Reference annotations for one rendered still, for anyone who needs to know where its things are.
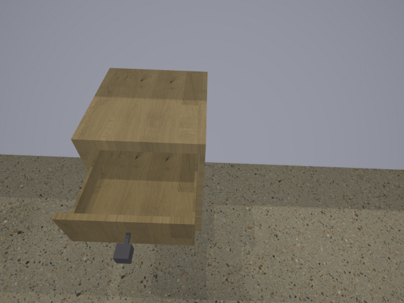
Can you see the drawer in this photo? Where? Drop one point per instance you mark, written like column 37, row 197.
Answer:
column 151, row 195

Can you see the cabinet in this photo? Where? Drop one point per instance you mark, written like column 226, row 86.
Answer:
column 147, row 110

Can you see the handle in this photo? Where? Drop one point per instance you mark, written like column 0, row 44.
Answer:
column 124, row 251

